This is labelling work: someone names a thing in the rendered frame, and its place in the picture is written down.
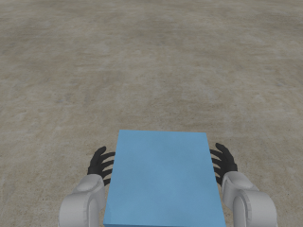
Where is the right robot forearm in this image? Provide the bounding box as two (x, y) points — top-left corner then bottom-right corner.
(222, 171), (278, 227)

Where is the left robot forearm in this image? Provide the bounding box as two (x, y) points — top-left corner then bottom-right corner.
(58, 174), (106, 227)

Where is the robot right hand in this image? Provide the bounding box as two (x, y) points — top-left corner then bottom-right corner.
(209, 143), (238, 187)

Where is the robot left hand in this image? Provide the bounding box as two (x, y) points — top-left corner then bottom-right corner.
(87, 146), (116, 186)

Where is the carton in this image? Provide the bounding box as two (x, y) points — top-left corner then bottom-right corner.
(102, 130), (226, 227)

